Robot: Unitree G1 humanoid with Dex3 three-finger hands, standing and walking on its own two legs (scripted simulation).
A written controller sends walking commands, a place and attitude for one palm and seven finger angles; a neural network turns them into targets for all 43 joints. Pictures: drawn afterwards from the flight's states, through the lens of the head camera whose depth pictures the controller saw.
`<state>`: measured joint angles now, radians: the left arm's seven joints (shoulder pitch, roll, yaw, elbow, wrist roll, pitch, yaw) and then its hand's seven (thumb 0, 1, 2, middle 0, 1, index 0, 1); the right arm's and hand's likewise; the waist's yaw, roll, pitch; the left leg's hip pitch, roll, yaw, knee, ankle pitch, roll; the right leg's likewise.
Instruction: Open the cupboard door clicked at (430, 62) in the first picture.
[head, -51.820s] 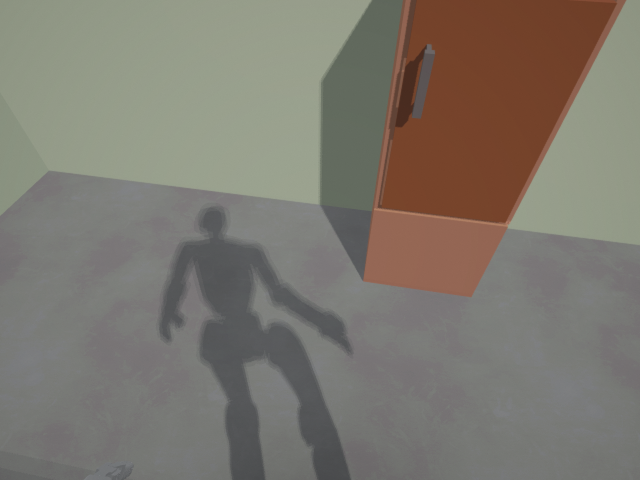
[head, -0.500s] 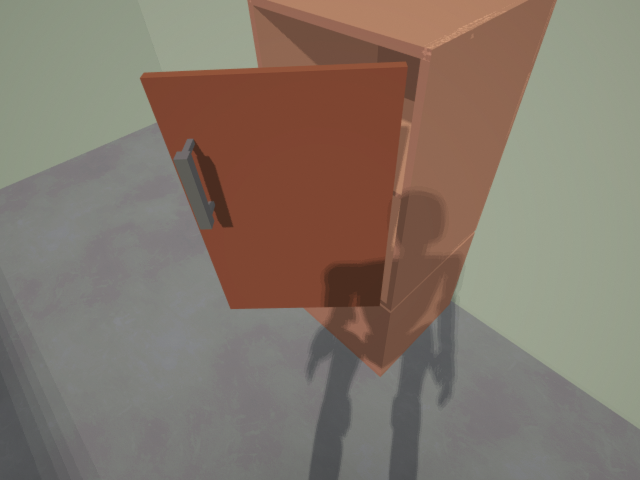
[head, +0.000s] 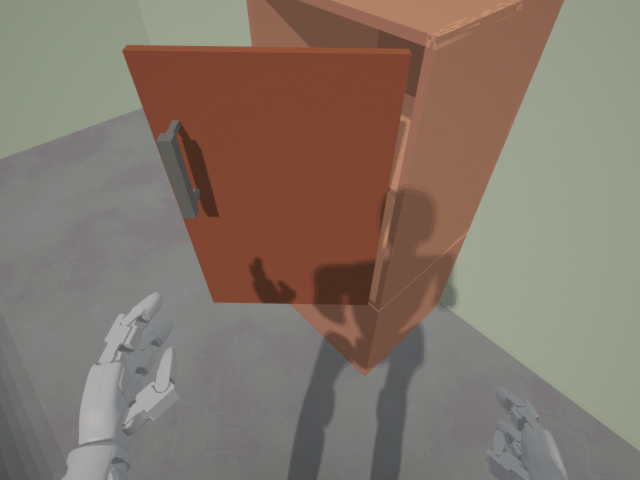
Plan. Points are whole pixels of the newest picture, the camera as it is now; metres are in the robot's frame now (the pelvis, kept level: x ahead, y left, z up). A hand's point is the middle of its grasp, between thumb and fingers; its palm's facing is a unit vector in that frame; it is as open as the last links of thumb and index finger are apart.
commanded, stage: raise the hand with hooked fingers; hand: left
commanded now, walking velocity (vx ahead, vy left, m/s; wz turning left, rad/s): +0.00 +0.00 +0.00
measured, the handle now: (182, 170) +0.54 +0.24 +0.10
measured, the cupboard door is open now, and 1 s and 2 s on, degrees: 46 46 46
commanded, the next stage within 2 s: move the hooked fingers beside the handle in 1.82 s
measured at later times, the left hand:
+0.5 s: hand (148, 394) +0.22 +0.21 +0.02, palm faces -0.06 -1.00 -0.03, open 10.7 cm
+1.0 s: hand (70, 341) +0.25 +0.29 +0.09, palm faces +0.08 -1.00 -0.04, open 13.5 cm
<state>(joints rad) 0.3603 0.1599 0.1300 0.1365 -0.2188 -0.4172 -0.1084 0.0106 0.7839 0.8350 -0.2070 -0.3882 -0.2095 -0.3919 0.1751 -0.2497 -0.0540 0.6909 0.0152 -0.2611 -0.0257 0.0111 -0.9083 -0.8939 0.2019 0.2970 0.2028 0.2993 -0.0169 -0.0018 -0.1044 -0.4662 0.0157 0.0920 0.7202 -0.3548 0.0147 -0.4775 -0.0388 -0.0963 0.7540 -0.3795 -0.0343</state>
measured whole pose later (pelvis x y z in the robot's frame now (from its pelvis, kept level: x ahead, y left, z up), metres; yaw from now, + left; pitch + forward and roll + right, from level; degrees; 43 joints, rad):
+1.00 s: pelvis +0.00 +0.03 +0.00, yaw +1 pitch +6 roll -2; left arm 0.10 0.37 0.37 0.20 -0.36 -0.20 -0.41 -0.01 -0.38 0.35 -0.29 -1.12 -0.30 -1.13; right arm 0.24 -0.26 0.04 0.57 0.06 -0.26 -0.09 0.01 -0.90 -0.89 0.20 0.30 0.21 0.30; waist 0.02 0.02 -0.07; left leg -0.51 0.02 0.06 0.79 -0.39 0.05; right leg -0.46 -0.03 -0.13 0.73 -0.36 -0.01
